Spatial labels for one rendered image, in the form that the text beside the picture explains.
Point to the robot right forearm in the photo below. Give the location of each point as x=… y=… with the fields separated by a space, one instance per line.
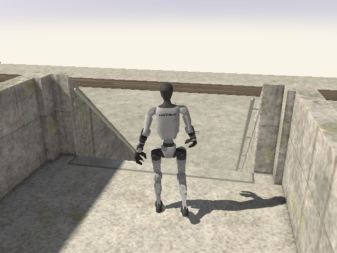
x=192 y=135

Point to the robot left upper arm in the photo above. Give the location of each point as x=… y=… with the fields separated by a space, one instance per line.
x=148 y=120

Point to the right robot shin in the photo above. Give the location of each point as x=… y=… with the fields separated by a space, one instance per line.
x=183 y=191

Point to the robot left forearm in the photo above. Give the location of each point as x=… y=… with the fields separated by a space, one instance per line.
x=141 y=142

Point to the robot right upper arm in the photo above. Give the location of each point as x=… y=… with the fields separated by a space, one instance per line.
x=186 y=117

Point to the right robot hand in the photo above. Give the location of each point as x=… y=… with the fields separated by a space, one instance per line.
x=193 y=144

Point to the robot torso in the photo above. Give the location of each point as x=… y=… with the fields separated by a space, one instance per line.
x=168 y=122

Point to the left robot hand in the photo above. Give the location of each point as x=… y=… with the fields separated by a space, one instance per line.
x=137 y=157

